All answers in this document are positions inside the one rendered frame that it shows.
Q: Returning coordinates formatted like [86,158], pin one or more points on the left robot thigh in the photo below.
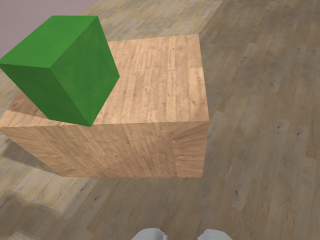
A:
[150,234]

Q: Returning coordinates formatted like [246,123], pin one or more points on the pedestal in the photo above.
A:
[154,123]

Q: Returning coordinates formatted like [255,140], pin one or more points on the right robot thigh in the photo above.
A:
[212,234]

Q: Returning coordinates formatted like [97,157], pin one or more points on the carton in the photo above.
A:
[65,67]

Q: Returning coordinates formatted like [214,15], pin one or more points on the robot thigh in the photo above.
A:
[212,234]
[150,234]

